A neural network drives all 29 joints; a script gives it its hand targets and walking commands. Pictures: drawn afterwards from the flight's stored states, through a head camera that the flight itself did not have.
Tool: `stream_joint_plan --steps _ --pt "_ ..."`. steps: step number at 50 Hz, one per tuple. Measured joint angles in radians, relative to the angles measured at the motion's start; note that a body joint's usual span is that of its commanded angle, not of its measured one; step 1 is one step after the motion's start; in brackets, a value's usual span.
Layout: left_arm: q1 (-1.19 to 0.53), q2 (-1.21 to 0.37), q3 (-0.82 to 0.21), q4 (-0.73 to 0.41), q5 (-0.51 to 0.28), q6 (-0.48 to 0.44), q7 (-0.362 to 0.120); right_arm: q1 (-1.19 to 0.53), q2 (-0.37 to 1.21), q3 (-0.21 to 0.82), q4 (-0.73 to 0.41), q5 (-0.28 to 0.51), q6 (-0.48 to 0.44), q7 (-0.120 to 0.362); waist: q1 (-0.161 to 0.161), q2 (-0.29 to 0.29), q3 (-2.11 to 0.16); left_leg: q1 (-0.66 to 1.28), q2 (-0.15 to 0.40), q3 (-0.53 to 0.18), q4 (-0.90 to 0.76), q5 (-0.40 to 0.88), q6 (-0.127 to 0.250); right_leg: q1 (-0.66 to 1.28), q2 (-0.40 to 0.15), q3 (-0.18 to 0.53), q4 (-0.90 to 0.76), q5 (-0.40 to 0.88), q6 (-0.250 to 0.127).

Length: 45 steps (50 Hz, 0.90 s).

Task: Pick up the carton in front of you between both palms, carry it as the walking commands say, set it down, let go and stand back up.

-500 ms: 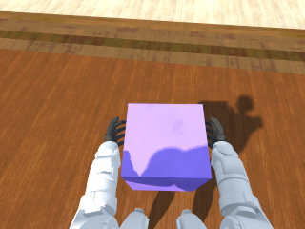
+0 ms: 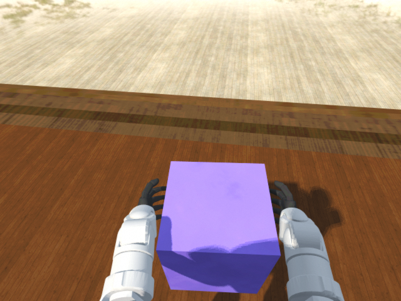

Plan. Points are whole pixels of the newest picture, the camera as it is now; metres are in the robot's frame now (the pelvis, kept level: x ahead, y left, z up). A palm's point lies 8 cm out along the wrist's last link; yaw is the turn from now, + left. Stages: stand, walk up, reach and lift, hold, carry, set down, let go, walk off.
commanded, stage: reach and lift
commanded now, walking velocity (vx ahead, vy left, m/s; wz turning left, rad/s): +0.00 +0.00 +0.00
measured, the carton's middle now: (215, 229) +0.29 +0.00 -0.05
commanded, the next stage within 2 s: hold in 0.88 s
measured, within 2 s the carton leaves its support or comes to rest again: neither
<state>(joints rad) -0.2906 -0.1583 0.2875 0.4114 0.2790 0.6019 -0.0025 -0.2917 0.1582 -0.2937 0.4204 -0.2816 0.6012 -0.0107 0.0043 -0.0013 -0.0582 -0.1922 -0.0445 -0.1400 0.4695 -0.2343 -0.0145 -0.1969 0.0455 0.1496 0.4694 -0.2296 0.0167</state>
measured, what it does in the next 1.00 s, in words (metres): stands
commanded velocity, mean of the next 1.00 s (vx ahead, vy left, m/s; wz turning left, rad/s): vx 0.00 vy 0.00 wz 0.00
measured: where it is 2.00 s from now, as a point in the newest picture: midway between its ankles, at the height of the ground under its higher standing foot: outside the picture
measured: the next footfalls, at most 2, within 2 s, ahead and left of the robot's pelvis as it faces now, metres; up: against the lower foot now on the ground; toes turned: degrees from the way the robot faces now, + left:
none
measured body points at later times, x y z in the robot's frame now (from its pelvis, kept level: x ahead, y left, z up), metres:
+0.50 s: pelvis +0.00 +0.00 +0.00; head -0.02 +0.00 +0.45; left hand +0.31 +0.15 +0.03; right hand +0.31 -0.15 +0.02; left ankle +0.02 +0.13 -0.74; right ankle +0.02 -0.13 -0.74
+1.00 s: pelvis +0.01 +0.00 +0.01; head -0.03 +0.00 +0.46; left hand +0.31 +0.15 +0.05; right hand +0.31 -0.15 +0.04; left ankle +0.02 +0.13 -0.74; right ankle +0.02 -0.13 -0.74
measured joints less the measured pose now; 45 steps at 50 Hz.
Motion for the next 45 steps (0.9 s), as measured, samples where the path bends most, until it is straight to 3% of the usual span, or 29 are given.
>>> stream_joint_plan --steps 16,45 --pt "-0.040 -0.010 0.022 -0.029 0.018 0.017 -0.010 -0.045 0.001 -0.015 -0.021 -0.015 0.017 0.013 0.002 0.000 0.050 0.016 0.003 0.004 -0.016 0.016 -0.002 0.013 -0.002 -0.004 -0.010 0.013 -0.001" --pt "0.039 0.009 -0.064 -0.138 -0.008 0.095 -0.007 0.040 -0.009 0.067 -0.141 0.011 0.098 0.005 0.001 0.002 0.051 0.115 0.010 0.004 -0.099 0.030 0.002 0.116 -0.008 -0.010 -0.099 0.029 -0.004"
